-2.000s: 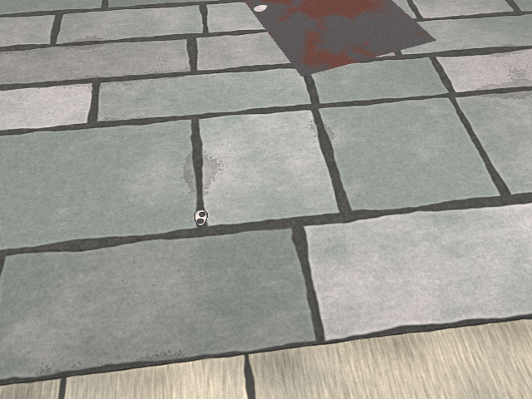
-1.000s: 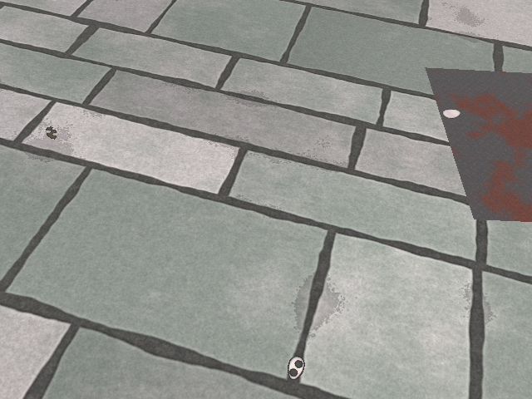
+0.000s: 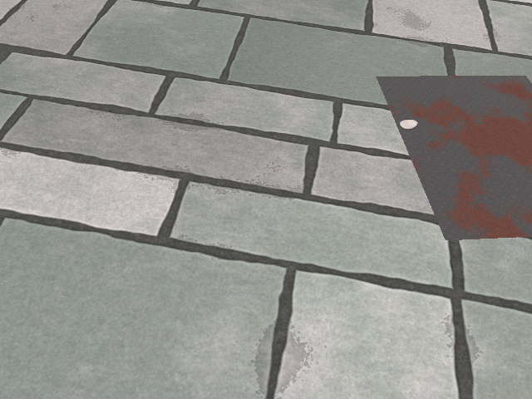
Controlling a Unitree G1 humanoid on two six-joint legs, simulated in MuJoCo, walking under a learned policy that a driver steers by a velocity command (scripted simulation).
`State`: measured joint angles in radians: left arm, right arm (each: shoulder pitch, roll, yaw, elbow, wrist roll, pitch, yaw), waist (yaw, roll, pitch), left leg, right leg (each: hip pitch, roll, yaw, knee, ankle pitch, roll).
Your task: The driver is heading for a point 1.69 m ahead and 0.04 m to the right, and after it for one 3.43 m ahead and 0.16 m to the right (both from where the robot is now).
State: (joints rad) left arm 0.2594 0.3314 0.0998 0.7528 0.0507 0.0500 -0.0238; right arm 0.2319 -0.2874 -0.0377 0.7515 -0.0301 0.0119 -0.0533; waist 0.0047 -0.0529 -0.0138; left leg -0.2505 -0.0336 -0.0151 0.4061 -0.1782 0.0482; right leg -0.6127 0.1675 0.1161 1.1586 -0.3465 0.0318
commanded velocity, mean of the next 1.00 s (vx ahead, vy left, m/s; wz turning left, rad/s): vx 0.00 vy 0.00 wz -0.18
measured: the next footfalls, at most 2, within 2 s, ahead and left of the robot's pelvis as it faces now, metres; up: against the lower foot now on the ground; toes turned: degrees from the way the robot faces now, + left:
right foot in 0.28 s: +0.03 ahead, -0.12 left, +0.00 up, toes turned -6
left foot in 0.58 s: +0.08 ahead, +0.08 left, +0.00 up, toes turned -9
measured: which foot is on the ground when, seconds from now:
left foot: down 0.00-0.28, up 0.30-0.56, down 0.58-1.00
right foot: up 0.00-0.26, down 0.28-1.00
